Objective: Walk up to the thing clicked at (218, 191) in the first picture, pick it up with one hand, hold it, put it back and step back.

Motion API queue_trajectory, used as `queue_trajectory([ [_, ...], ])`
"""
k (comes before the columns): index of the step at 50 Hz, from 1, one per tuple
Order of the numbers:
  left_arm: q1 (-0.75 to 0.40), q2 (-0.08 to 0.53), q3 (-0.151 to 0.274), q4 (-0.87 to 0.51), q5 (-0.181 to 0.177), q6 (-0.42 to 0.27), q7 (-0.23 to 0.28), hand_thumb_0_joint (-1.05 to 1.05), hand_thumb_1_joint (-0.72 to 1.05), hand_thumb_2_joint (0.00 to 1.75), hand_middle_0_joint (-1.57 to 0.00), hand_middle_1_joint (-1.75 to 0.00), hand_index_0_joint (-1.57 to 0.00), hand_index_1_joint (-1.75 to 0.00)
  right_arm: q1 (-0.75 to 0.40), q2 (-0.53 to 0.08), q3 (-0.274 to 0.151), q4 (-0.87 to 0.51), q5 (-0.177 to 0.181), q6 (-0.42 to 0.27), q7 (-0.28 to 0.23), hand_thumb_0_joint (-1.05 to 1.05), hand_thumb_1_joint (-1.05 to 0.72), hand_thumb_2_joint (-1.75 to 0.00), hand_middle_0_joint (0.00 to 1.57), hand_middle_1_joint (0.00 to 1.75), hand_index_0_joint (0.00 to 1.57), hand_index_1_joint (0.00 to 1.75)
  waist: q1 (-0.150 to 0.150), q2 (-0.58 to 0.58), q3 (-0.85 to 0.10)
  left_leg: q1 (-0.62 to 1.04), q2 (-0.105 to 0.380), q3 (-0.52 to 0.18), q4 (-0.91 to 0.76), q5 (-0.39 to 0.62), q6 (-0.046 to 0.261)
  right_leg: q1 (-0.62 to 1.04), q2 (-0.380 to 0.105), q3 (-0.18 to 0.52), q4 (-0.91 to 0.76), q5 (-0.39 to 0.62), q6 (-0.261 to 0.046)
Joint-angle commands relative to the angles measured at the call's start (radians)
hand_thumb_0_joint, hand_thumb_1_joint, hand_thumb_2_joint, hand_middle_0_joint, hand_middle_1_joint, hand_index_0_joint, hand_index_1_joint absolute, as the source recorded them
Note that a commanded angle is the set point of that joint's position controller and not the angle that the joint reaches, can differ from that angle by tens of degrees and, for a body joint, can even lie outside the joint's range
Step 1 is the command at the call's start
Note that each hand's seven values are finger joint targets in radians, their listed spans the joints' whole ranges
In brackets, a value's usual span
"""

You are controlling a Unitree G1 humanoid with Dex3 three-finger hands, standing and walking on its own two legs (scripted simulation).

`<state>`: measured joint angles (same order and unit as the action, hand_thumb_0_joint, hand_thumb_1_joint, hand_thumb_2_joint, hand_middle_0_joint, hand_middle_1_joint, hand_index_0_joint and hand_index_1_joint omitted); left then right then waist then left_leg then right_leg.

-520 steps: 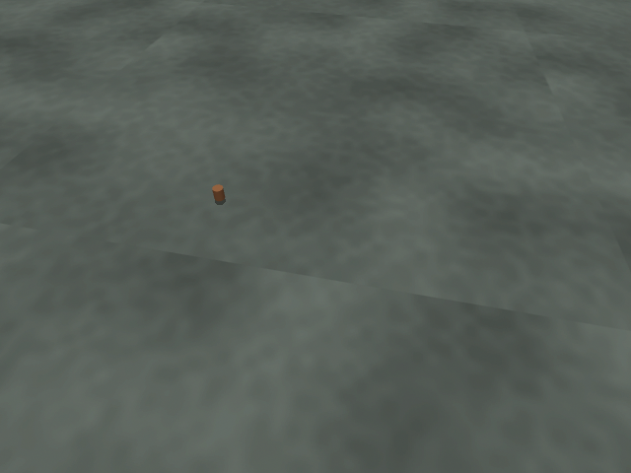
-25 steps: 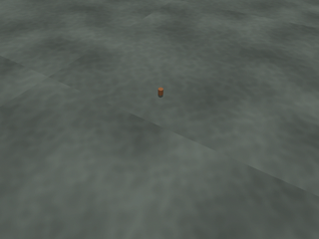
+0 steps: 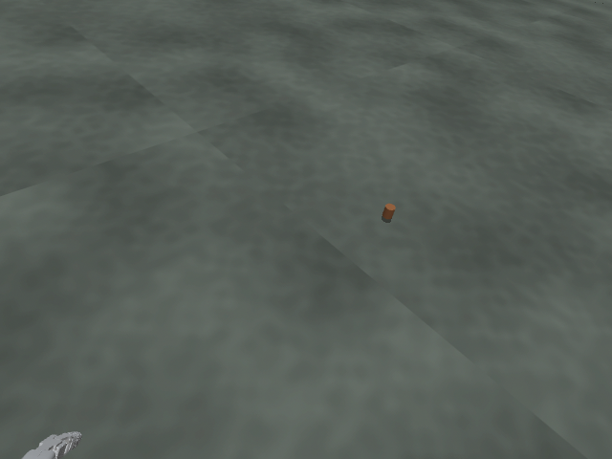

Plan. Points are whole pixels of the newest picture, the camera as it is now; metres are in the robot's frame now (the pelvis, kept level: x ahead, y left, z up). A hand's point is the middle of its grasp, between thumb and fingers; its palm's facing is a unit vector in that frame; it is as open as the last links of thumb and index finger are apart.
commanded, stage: walk up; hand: left
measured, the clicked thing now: (388, 211) +1.42 -0.44 -0.73
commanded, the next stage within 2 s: none
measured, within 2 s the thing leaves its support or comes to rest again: neither
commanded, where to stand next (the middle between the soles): +1.48 -0.88 m, yaw +65 degrees
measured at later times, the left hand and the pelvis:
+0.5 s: hand (153, 380) +0.28 +0.24 -0.14, palm faces +0.26 -0.92 -0.31, open 7.4 cm; pelvis +0.23 -0.07 -0.01, yaw +17 degrees
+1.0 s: hand (247, 339) +0.38 +0.11 -0.18, palm faces +0.47 -0.83 -0.31, open 7.4 cm; pelvis +0.49 -0.15 -0.02, yaw +33 degrees
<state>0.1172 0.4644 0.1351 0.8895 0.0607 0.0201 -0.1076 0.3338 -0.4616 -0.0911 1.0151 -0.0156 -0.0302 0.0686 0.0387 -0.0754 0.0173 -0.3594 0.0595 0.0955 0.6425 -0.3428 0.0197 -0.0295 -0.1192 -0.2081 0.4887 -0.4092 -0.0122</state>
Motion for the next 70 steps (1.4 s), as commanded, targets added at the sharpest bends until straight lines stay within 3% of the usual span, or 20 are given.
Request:
queue_trajectory([
  [1, -0.299, 0.038, 0.004, -0.225, 0.013, -0.009, -0.012, 0.00, 0.90, 0.90, -0.20, -0.30, -0.20, -0.30, 0.389, -0.367, -0.123, 0.010, -0.025, -0.030, -0.077, 0.00, -0.90, -0.90, 0.20, 0.30, 0.20, 0.30, -0.248, 0.449, -0.006, 0.603, 0.166, -0.523, -0.336, -0.423, 0.082, -0.816, 0.145, 0.054, 0.708, -0.236, -0.044],
  [2, -0.270, 0.088, 0.002, -0.245, 0.002, -0.008, -0.022, 0.00, 0.90, 0.90, -0.20, -0.30, -0.20, -0.30, 0.180, -0.405, -0.113, -0.081, -0.002, -0.038, -0.084, 0.00, -0.90, -0.90, 0.20, 0.30, 0.20, 0.30, -0.130, 0.296, 0.024, 0.342, 0.345, -1.015, -0.637, -0.723, 0.173, -0.782, 0.121, 0.261, 0.801, -0.125, -0.042],
  [3, -0.180, 0.178, 0.008, -0.220, 0.002, -0.006, -0.027, 0.00, 0.90, 0.90, -0.20, -0.30, -0.20, -0.30, 0.006, -0.422, -0.100, -0.145, 0.029, -0.049, -0.091, 0.00, -0.90, -0.90, 0.20, 0.30, 0.20, 0.30, -0.031, 0.167, 0.064, 0.211, 0.384, -1.023, -0.686, -0.735, 0.209, -0.711, 0.046, 0.365, 0.808, -0.072, -0.029],
  [7, -0.079, 0.218, 0.022, -0.129, -0.015, 0.014, -0.033, 0.00, 0.90, 0.90, -0.20, -0.30, -0.20, -0.30, -0.048, -0.314, -0.047, -0.149, 0.015, -0.087, -0.111, 0.00, -0.90, -0.90, 0.20, 0.30, 0.20, 0.30, 0.013, 0.112, 0.057, 0.128, 0.188, -0.514, -0.511, -0.310, 0.152, -0.562, -0.007, 0.347, 0.634, 0.087, 0.030],
  [18, -0.189, 0.192, 0.019, -0.243, -0.011, 0.011, -0.054, 0.00, 0.90, 0.90, -0.20, -0.30, -0.20, -0.30, 0.041, -0.356, -0.054, -0.157, 0.008, -0.104, -0.115, 0.00, -0.90, -0.90, 0.20, 0.30, 0.20, 0.30, -0.059, 0.193, 0.074, 0.199, 0.134, -0.420, -0.420, -0.047, 0.171, -0.669, -0.006, 0.323, 0.378, 0.215, 0.073],
  [24, -0.123, 0.178, 0.031, -0.258, -0.016, -0.003, -0.045, 0.00, 0.90, 0.90, -0.20, -0.30, -0.20, -0.30, -0.023, -0.381, -0.059, -0.193, -0.007, -0.087, -0.145, 0.00, -0.90, -0.90, 0.20, 0.30, 0.20, 0.30, 0.013, 0.269, -0.032, 0.175, 0.160, -0.362, -0.160, 0.503, 0.158, -0.373, 0.026, 0.250, 0.184, 0.062, 0.017],
  [26, 0.212, 0.273, 0.076, -0.169, -0.011, -0.019, -0.020, 0.00, 0.90, 0.90, -0.20, -0.30, -0.20, -0.30, -0.054, -0.295, -0.030, -0.219, -0.008, -0.078, -0.151, 0.00, -0.90, -0.90, 0.20, 0.30, 0.20, 0.30, 0.186, 0.029, -0.182, -0.094, 0.044, -0.258, 0.336, 0.403, 0.093, 0.092, 0.052, 0.265, 0.066, 0.048, -0.025],
  [27, 0.319, 0.372, 0.099, -0.145, 0.005, -0.024, 0.000, 0.00, 0.90, 0.90, -0.20, -0.30, -0.20, -0.30, -0.033, -0.166, 0.008, -0.248, -0.007, -0.080, -0.152, 0.00, -0.90, -0.90, 0.20, 0.30, 0.20, 0.30, 0.225, -0.352, -0.184, -0.430, -0.093, -0.110, 0.640, -0.174, 0.061, 0.244, -0.186, 0.552, -0.091, -0.228, -0.037],
  [28, 0.184, 0.411, 0.082, -0.193, -0.006, -0.025, 0.008, 0.00, 0.90, 0.90, -0.20, -0.30, -0.20, -0.30, 0.016, -0.230, -0.018, -0.241, 0.015, -0.078, -0.163, 0.00, -0.90, -0.90, 0.20, 0.30, 0.20, 0.30, 0.124, -0.375, -0.147, -0.559, -0.141, -0.064, 0.779, -0.254, 0.051, 0.174, -0.345, 0.924, -0.336, -0.339, -0.108],
  [32, 0.040, 0.257, 0.039, -0.159, -0.019, -0.033, 0.021, 0.00, 0.90, 0.90, -0.20, -0.30, -0.20, -0.30, 0.028, -0.244, -0.012, -0.156, 0.023, -0.073, -0.137, 0.00, -0.90, -0.90, 0.20, 0.30, 0.20, 0.30, 0.013, -0.194, 0.019, -0.300, 0.050, -0.119, 0.525, -0.043, 0.049, -0.179, -0.164, 0.421, -0.161, 0.060, -0.165],
  [37, 0.047, 0.204, 0.025, -0.215, -0.006, -0.027, 0.011, 0.00, 0.90, 0.90, -0.20, -0.30, -0.20, -0.30, 0.037, -0.223, -0.020, -0.177, 0.013, -0.067, -0.113, 0.00, -0.90, -0.90, 0.20, 0.30, 0.20, 0.30, 0.020, -0.131, 0.043, -0.232, 0.013, -0.019, 0.227, 0.003, 0.029, -0.181, -0.177, 0.284, -0.182, 0.173, -0.257],
  [42, -0.002, 0.183, 0.008, -0.292, -0.005, -0.003, 0.007, 0.00, 0.90, 0.90, -0.20, -0.30, -0.20, -0.30, 0.265, -0.214, -0.036, -0.153, 0.026, -0.073, -0.138, 0.00, -0.90, -0.90, 0.20, 0.30, 0.20, 0.30, -0.088, -0.008, -0.053, 0.264, -0.040, 0.019, -0.030, 0.286, 0.080, -0.393, -0.090, 0.090, 0.148, 0.442, -0.149],
  [46, 0.108, 0.242, 0.021, -0.348, 0.012, 0.018, 0.019, 0.00, 0.90, 0.90, -0.20, -0.30, -0.20, -0.30, 0.260, -0.409, -0.085, -0.253, 0.044, -0.071, -0.199, 0.00, -0.90, -0.90, 0.20, 0.30, 0.20, 0.30, -0.102, 0.083, -0.162, 0.444, 0.477, -0.989, -0.332, -0.185, 0.349, -0.844, 0.073, 0.348, 0.887, -0.135, 0.038],
  [51, 0.154, 0.230, 0.037, -0.270, 0.005, 0.038, 0.002, 0.00, 0.90, 0.90, -0.20, -0.30, -0.20, -0.30, 0.093, -0.324, -0.036, -0.244, 0.009, -0.094, -0.189, 0.00, -0.90, -0.90, 0.20, 0.30, 0.20, 0.30, -0.012, 0.143, -0.004, -0.037, 0.220, -0.423, -0.224, -0.047, 0.228, -0.619, -0.025, 0.330, 0.761, -0.003, 0.019],
  [59, 0.058, 0.201, 0.053, -0.311, -0.005, 0.048, -0.015, 0.00, 0.90, 0.90, -0.20, -0.30, -0.20, -0.30, 0.074, -0.422, -0.068, -0.224, -0.024, -0.097, -0.177, 0.00, -0.90, -0.90, 0.20, 0.30, 0.20, 0.30, -0.038, 0.305, -0.004, -0.146, 0.193, -0.450, -0.183, -0.191, 0.217, -0.542, 0.012, 0.247, 0.498, -0.040, 0.022],
  [62, 0.332, 0.194, 0.078, -0.220, -0.006, 0.040, 0.001, 0.00, 0.90, 0.90, -0.20, -0.30, -0.20, -0.30, -0.086, -0.358, -0.037, -0.240, -0.026, -0.073, -0.186, 0.00, -0.90, -0.90, 0.20, 0.30, 0.20, 0.30, 0.162, 0.199, -0.108, -0.372, 0.079, -0.235, 0.159, -0.008, 0.129, -0.084, 0.091, 0.168, 0.178, 0.064, 0.012],
  [63, 0.435, 0.277, 0.097, -0.195, 0.016, 0.025, 0.017, 0.00, 0.90, 0.90, -0.20, -0.30, -0.20, -0.30, -0.043, -0.215, 0.006, -0.241, -0.018, -0.065, -0.192, 0.00, -0.90, -0.90, 0.20, 0.30, 0.20, 0.30, 0.225, -0.153, -0.103, -0.576, -0.093, -0.091, 0.552, -0.146, 0.068, 0.023, -0.017, 0.366, -0.026, -0.089, 0.004],
  [64, 0.281, 0.391, 0.107, -0.243, 0.007, 0.013, 0.034, 0.00, 0.90, 0.90, -0.20, -0.30, -0.20, -0.30, 0.020, -0.175, 0.008, -0.249, -0.008, -0.064, -0.215, 0.00, -0.90, -0.90, 0.20, 0.30, 0.20, 0.30, 0.110, -0.324, -0.064, -0.706, -0.128, -0.092, 0.661, -0.310, 0.029, -0.025, -0.242, 0.796, -0.216, -0.147, -0.104],
  [65, 0.134, 0.404, 0.104, -0.284, -0.019, 0.010, 0.043, 0.00, 0.90, 0.90, -0.20, -0.30, -0.20, -0.30, 0.000, -0.236, -0.012, -0.227, -0.014, -0.059, -0.228, 0.00, -0.90, -0.90, 0.20, 0.30, 0.20, 0.30, 0.034, -0.228, -0.031, -0.615, -0.016, -0.157, 0.696, -0.228, 0.040, -0.146, -0.301, 0.905, -0.274, -0.262, -0.186],
  [70, 0.058, 0.232, 0.051, -0.251, -0.015, 0.007, 0.053, 0.00, 0.90, 0.90, -0.20, -0.30, -0.20, -0.30, 0.165, -0.260, -0.016, -0.064, 0.016, -0.064, -0.187, 0.00, -0.90, -0.90, 0.20, 0.30, 0.20, 0.30, -0.042, -0.151, 0.024, -0.339, -0.004, -0.075, 0.448, -0.110, 0.049, -0.220, -0.107, 0.417, -0.060, 0.131, -0.236],
])
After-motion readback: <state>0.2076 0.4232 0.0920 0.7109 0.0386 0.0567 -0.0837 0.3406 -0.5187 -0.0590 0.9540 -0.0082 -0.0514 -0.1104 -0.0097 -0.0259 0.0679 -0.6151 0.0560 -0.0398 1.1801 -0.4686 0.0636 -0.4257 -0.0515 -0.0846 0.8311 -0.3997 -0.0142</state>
